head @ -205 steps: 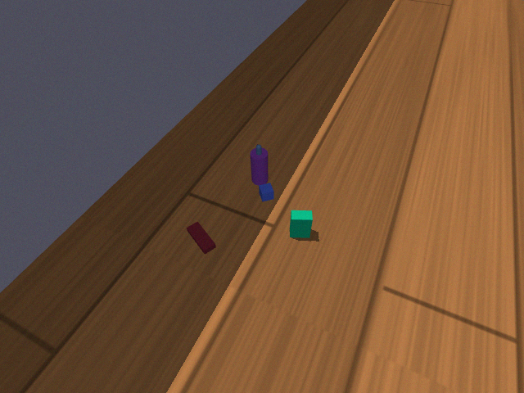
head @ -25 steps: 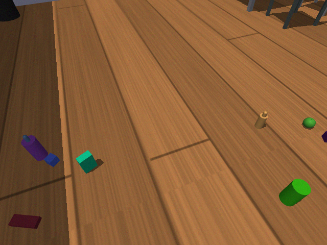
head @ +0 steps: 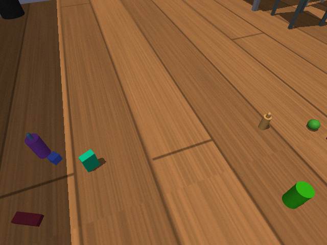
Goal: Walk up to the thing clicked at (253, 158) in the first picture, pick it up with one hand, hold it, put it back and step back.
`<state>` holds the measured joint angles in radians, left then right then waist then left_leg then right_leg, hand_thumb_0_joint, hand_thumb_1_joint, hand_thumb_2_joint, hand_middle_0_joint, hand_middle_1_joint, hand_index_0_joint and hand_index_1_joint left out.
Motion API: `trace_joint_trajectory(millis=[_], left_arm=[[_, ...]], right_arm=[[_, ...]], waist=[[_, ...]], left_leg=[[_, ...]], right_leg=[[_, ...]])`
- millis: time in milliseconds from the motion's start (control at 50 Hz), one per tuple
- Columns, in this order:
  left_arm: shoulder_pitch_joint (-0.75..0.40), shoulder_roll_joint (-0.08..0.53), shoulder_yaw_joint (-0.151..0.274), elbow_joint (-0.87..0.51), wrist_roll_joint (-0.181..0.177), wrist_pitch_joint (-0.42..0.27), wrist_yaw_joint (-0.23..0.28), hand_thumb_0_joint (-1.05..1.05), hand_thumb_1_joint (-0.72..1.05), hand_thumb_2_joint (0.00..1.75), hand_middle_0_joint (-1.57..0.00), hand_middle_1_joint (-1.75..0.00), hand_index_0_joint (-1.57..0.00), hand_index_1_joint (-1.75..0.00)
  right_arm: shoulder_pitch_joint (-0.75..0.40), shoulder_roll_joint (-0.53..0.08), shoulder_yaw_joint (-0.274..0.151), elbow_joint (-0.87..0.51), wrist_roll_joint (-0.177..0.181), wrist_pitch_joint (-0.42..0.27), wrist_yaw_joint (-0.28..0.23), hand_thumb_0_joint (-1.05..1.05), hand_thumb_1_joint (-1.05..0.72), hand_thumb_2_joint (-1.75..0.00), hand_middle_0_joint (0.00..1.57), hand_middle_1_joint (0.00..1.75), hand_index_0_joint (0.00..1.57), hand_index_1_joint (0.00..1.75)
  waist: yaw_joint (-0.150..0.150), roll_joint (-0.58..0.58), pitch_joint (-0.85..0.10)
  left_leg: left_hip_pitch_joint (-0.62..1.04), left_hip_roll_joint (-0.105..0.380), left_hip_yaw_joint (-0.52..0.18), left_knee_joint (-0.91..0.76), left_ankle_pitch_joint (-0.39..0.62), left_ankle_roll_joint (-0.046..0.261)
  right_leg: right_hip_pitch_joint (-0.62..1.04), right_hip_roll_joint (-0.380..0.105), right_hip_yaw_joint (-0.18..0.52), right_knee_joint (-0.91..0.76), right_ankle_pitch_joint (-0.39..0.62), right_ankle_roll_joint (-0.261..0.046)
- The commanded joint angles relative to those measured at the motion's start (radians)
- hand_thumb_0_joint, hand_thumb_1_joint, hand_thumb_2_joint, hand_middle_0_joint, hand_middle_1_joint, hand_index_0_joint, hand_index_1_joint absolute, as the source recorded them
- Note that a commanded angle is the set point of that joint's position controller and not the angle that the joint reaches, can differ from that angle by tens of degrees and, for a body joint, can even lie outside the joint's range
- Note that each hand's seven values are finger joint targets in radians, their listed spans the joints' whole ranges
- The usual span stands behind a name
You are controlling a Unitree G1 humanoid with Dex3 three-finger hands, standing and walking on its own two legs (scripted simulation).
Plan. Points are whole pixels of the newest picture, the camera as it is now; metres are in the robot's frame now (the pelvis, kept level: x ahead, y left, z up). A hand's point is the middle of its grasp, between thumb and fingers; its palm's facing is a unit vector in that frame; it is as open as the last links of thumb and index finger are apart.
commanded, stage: stand
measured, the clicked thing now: (36, 144) +0.86 +0.89 -0.66
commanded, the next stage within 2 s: walk up in 1.62 s
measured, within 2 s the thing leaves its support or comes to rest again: neither
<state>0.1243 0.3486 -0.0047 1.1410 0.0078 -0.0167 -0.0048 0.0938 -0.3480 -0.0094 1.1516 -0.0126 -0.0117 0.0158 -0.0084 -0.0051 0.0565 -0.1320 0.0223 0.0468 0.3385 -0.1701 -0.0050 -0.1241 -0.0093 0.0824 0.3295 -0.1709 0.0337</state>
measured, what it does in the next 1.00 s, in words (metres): stands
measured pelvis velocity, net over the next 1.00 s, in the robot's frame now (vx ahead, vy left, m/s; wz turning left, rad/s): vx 0.01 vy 0.00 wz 0.02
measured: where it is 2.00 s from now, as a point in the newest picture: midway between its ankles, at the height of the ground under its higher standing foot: outside the picture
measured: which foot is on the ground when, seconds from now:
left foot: down 0.00-1.00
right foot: down 0.00-1.00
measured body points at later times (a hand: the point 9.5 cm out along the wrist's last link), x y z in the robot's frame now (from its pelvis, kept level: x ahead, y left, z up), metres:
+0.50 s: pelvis +0.01 +0.00 +0.00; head +0.02 +0.00 +0.45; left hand +0.08 +0.30 -0.13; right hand +0.09 -0.30 -0.13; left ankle +0.01 +0.12 -0.75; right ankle +0.01 -0.14 -0.75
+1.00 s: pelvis +0.01 +0.00 +0.00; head +0.03 +0.00 +0.45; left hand +0.08 +0.30 -0.14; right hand +0.10 -0.30 -0.13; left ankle +0.01 +0.12 -0.75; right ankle +0.01 -0.14 -0.75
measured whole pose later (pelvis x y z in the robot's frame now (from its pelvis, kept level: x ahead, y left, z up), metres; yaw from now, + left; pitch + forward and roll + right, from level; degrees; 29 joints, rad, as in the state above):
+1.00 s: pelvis +0.01 +0.00 +0.00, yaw +1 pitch -2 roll +0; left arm 0.11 0.35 0.00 1.13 0.01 -0.01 0.00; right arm 0.09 -0.35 -0.01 1.13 -0.01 -0.01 0.01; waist -0.01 -0.01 0.05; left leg -0.11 0.02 0.03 0.33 -0.19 0.00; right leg -0.10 -0.02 0.07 0.31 -0.19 0.03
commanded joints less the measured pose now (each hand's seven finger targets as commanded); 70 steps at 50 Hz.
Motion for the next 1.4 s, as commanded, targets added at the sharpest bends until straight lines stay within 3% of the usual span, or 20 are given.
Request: trace_joint_trajectory(millis=[0, 40, 120, 180, 240, 400, 500, 560, 780, 900, 940, 1100, 1300, 1380], left_arm=[[-0.041, 0.221, 0.042, -0.06, -0.001, -0.02, 0.016, 0.0, 0.9, 0.9, -0.2, -0.3, -0.2, -0.3], [-0.041, 0.216, 0.039, -0.059, -0.001, -0.02, 0.016, 0.0, 0.9, 0.9, -0.2, -0.3, -0.2, -0.3], [-0.049, 0.219, 0.042, -0.061, -0.001, -0.014, 0.015, 0.0, 0.9, 0.9, -0.2, -0.3, -0.2, -0.3], [-0.042, 0.211, 0.041, -0.061, 0.001, -0.013, 0.015, 0.0, 0.9, 0.9, -0.2, -0.3, -0.2, -0.3], [-0.046, 0.217, 0.042, -0.063, 0.002, -0.014, 0.015, 0.0, 0.9, 0.9, -0.2, -0.3, -0.2, -0.3], [-0.052, 0.214, 0.04, -0.066, 0.001, -0.016, 0.016, 0.0, 0.9, 0.9, -0.2, -0.3, -0.2, -0.3], [-0.047, 0.214, 0.037, -0.066, 0.002, -0.016, 0.017, 0.0, 0.9, 0.9, -0.2, -0.3, -0.2, -0.3], [-0.049, 0.214, 0.039, -0.067, 0.003, -0.018, 0.018, 0.0, 0.9, 0.9, -0.2, -0.3, -0.2, -0.3], [-0.048, 0.217, 0.043, -0.072, 0.0, -0.016, 0.018, 0.0, 0.9, 0.9, -0.2, -0.3, -0.2, -0.3], [-0.039, 0.212, 0.043, -0.067, 0.001, -0.01, 0.017, 0.0, 0.9, 0.9, -0.2, -0.3, -0.2, -0.3], [-0.041, 0.211, 0.042, -0.07, 0.003, -0.011, 0.017, 0.0, 0.9, 0.9, -0.2, -0.3, -0.2, -0.3], [-0.029, 0.211, 0.041, -0.072, 0.002, -0.015, 0.017, 0.0, 0.9, 0.9, -0.2, -0.3, -0.2, -0.3], [-0.03, 0.215, 0.042, -0.069, 0.003, -0.01, 0.017, 0.0, 0.9, 0.9, -0.2, -0.3, -0.2, -0.3], [-0.029, 0.221, 0.042, -0.074, 0.003, -0.012, 0.017, 0.0, 0.9, 0.9, -0.2, -0.3, -0.2, -0.3]], right_arm=[[-0.047, -0.218, -0.043, -0.067, 0.006, -0.02, -0.015, 0.0, -0.9, -0.9, 0.2, 0.3, 0.2, 0.3], [-0.039, -0.214, -0.04, -0.064, 0.007, -0.019, -0.015, 0.0, -0.9, -0.9, 0.2, 0.3, 0.2, 0.3], [-0.038, -0.216, -0.04, -0.064, 0.005, -0.017, -0.016, 0.0, -0.9, -0.9, 0.2, 0.3, 0.2, 0.3], [-0.038, -0.222, -0.041, -0.068, 0.004, -0.018, -0.017, 0.0, -0.9, -0.9, 0.2, 0.3, 0.2, 0.3], [-0.038, -0.218, -0.039, -0.073, 0.005, -0.022, -0.018, 0.0, -0.9, -0.9, 0.2, 0.3, 0.2, 0.3], [-0.032, -0.217, -0.038, -0.073, 0.005, -0.021, -0.019, 0.0, -0.9, -0.9, 0.2, 0.3, 0.2, 0.3], [-0.041, -0.218, -0.041, -0.074, 0.006, -0.015, -0.018, 0.0, -0.9, -0.9, 0.2, 0.3, 0.2, 0.3], [-0.042, -0.218, -0.041, -0.075, 0.006, -0.014, -0.016, 0.0, -0.9, -0.9, 0.2, 0.3, 0.2, 0.3], [-0.038, -0.215, -0.04, -0.081, 0.007, -0.018, -0.021, 0.0, -0.9, -0.9, 0.2, 0.3, 0.2, 0.3], [-0.038, -0.222, -0.041, -0.077, 0.006, -0.017, -0.021, 0.0, -0.9, -0.9, 0.2, 0.3, 0.2, 0.3], [-0.041, -0.221, -0.042, -0.082, 0.004, -0.018, -0.02, 0.0, -0.9, -0.9, 0.2, 0.3, 0.2, 0.3], [-0.038, -0.217, -0.041, -0.087, 0.007, -0.021, -0.021, 0.0, -0.9, -0.9, 0.2, 0.3, 0.2, 0.3], [-0.026, -0.218, -0.04, -0.082, 0.005, -0.018, -0.02, 0.0, -0.9, -0.9, 0.2, 0.3, 0.2, 0.3], [-0.032, -0.215, -0.042, -0.085, 0.006, -0.019, -0.02, 0.0, -0.9, -0.9, 0.2, 0.3, 0.2, 0.3]], waist=[[-0.001, -0.002, -0.101], [-0.002, 0.004, -0.093], [-0.002, 0.017, -0.067], [0.003, 0.016, -0.077], [0.002, 0.013, -0.094], [0.001, -0.002, -0.103], [-0.001, -0.004, -0.081], [-0.003, 0.003, -0.092], [0.003, 0.008, -0.116], [0.005, 0.021, -0.069], [0.007, 0.014, -0.094], [0.008, 0.009, -0.11], [0.004, 0.014, -0.065], [0.005, 0.0, -0.079]], left_leg=[[0.062, 0.118, -0.107, -0.056, 0.102, 0.029], [0.055, 0.115, -0.104, -0.054, 0.104, 0.03], [0.025, 0.114, -0.113, -0.079, 0.011, 0.025], [0.026, 0.117, -0.117, -0.08, 0.022, 0.028], [0.048, 0.121, -0.116, -0.067, 0.115, 0.026], [0.06, 0.118, -0.108, -0.048, 0.164, 0.027], [0.06, 0.112, -0.112, -0.053, 0.075, 0.023], [0.06, 0.113, -0.108, -0.046, 0.104, 0.028], [0.083, 0.117, -0.106, -0.041, 0.191, 0.028], [0.044, 0.112, -0.115, -0.074, 0.07, 0.025], [0.06, 0.12, -0.117, -0.063, 0.132, 0.029], [0.093, 0.116, -0.109, -0.047, 0.194, 0.03], [0.047, 0.109, -0.113, -0.073, 0.087, 0.026], [0.069, 0.114, -0.116, -0.06, 0.111, 0.029]], right_leg=[[-0.008, -0.105, 0.056, -0.039, 0.156, -0.048], [-0.008, -0.108, 0.057, -0.049, 0.164, -0.046], [-0.013, -0.104, 0.058, -0.055, 0.092, -0.051], [-0.007, -0.103, 0.05, -0.053, 0.095, -0.049], [0.008, -0.107, 0.048, -0.04, 0.143, -0.049], [0.02, -0.115, 0.045, -0.047, 0.198, -0.045], [-0.019, -0.108, 0.043, -0.068, 0.115, -0.043], [0.003, -0.115, 0.045, -0.061, 0.169, -0.046], [0.026, -0.115, 0.04, -0.045, 0.214, -0.048], [-0.001, -0.106, 0.039, -0.058, 0.11, -0.048], [0.016, -0.11, 0.034, -0.046, 0.143, -0.049], [0.018, -0.113, 0.034, -0.046, 0.202, -0.046], [0.005, -0.11, 0.038, -0.061, 0.126, -0.048], [-0.002, -0.112, 0.038, -0.057, 0.128, -0.051]])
